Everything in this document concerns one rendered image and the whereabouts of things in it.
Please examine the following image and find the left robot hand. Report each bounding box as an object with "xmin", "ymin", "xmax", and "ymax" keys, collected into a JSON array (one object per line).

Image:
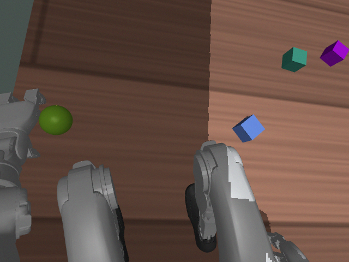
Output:
[{"xmin": 0, "ymin": 88, "xmax": 46, "ymax": 159}]

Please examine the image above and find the right robot foot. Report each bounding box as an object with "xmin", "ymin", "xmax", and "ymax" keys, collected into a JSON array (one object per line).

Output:
[{"xmin": 185, "ymin": 183, "xmax": 216, "ymax": 253}]

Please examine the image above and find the right robot hand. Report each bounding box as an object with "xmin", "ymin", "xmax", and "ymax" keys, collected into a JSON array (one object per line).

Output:
[{"xmin": 267, "ymin": 232, "xmax": 309, "ymax": 262}]

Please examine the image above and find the left robot arm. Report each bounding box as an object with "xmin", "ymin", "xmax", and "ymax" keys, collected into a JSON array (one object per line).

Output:
[{"xmin": 0, "ymin": 128, "xmax": 32, "ymax": 262}]

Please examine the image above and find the left robot foot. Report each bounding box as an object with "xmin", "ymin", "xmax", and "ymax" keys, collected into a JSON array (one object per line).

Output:
[{"xmin": 116, "ymin": 206, "xmax": 129, "ymax": 262}]

